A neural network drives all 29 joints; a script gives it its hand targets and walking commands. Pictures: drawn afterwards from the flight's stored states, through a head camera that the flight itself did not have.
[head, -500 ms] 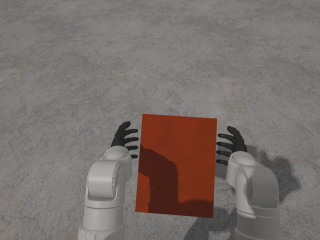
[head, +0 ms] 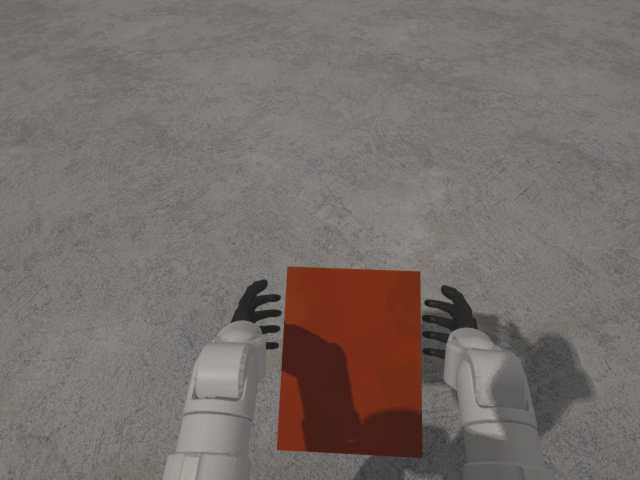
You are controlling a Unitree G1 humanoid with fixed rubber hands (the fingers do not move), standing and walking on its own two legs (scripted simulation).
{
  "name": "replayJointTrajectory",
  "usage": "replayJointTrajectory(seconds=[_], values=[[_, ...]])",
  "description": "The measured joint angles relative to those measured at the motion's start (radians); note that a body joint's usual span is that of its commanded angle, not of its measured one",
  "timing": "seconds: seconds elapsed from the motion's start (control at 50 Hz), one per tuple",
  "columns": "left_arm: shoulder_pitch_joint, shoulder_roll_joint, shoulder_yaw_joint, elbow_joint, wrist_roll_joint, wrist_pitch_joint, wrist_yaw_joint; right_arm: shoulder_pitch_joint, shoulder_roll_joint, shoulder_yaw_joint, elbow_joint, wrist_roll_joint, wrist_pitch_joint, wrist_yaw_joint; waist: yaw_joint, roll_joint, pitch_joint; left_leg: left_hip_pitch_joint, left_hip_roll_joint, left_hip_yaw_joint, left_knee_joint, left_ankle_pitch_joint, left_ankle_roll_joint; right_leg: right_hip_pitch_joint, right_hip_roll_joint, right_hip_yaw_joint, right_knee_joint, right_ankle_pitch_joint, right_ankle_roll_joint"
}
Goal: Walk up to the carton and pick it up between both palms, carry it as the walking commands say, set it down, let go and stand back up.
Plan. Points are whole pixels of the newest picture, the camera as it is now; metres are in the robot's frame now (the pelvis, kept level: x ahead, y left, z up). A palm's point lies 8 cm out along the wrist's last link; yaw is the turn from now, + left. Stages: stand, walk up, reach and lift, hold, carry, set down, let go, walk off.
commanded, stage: carry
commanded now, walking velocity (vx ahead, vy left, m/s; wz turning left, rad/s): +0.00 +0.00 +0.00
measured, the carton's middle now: (348, 351) +0.34 +0.00 -0.08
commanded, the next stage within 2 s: none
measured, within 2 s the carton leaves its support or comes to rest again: neither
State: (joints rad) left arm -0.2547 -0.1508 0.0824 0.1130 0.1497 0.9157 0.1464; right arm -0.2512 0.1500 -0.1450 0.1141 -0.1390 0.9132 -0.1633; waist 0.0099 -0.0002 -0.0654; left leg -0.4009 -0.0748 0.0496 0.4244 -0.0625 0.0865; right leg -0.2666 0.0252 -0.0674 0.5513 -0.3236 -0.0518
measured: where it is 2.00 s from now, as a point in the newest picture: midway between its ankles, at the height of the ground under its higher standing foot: outside the picture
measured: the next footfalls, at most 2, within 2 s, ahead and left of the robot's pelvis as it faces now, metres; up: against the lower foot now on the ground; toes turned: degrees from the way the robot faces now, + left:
none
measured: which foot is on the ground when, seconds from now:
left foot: down 0.00-1.00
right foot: down 0.00-1.00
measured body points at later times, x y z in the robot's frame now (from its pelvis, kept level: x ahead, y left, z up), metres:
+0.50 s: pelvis +0.02 -0.05 +0.00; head +0.02 -0.05 +0.45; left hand +0.32 +0.09 +0.02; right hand +0.32 -0.19 +0.02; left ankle +0.10 +0.06 -0.73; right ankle -0.02 -0.09 -0.73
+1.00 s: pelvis +0.05 -0.06 +0.00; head +0.05 -0.06 +0.45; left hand +0.35 +0.07 +0.02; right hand +0.36 -0.20 +0.02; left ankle +0.10 +0.06 -0.73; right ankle -0.02 -0.08 -0.73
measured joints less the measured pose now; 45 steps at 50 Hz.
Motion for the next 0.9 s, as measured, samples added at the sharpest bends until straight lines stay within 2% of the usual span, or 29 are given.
replayJointTrajectory(seconds=[0.06, 0.14, 0.28, 0.42, 0.7, 0.9], values=[[0.007, 0.002, 0.003, -0.005, 0.000, -0.034, -0.002, 0.004, -0.001, 0.007, -0.008, 0.006, -0.028, 0.005, -0.005, -0.005, -0.001, -0.005, 0.010, -0.004, 0.009, -0.005, -0.010, 0.001, 0.010, -0.005, -0.003, 0.001, -0.011], [0.008, 0.002, 0.011, 0.033, 0.014, -0.069, -0.012, -0.003, 0.000, 0.003, 0.036, -0.012, -0.062, 0.016, -0.008, -0.015, -0.025, -0.004, 0.020, -0.010, 0.020, -0.017, -0.024, 0.009, 0.020, -0.009, -0.011, -0.003, -0.024], [0.019, 0.005, 0.014, 0.104, 0.032, -0.107, -0.027, 0.002, -0.001, -0.004, 0.113, -0.035, -0.106, 0.033, -0.009, -0.018, -0.057, 0.001, 0.034, -0.017, 0.041, -0.043, -0.044, 0.030, 0.034, -0.017, -0.022, -0.013, -0.043], [0.023, 0.006, 0.020, 0.129, 0.035, -0.136, -0.032, 0.011, -0.003, 0.000, 0.132, -0.037, -0.133, 0.037, -0.010, -0.013, -0.044, 0.000, 0.047, -0.024, 0.054, -0.060, -0.061, 0.040, 0.047, -0.024, -0.033, -0.019, -0.059], [0.037, 0.008, 0.017, 0.035, 0.007, -0.145, -0.030, 0.010, -0.003, 0.013, 0.048, -0.008, -0.141, 0.028, -0.018, -0.024, -0.008, -0.013, 0.057, -0.029, 0.079, -0.092, -0.084, 0.037, 0.055, -0.035, -0.026, -0.045, -0.082], [0.054, 0.011, 0.014, 0.017, 0.005, -0.124, -0.029, 0.022, -0.005, 0.024, 0.038, 0.003, -0.125, 0.029, -0.020, -0.032, -0.020, -0.005, 0.064, -0.024, 0.112, -0.130, -0.087, 0.061, 0.057, -0.045, -0.024, -0.070, -0.089]])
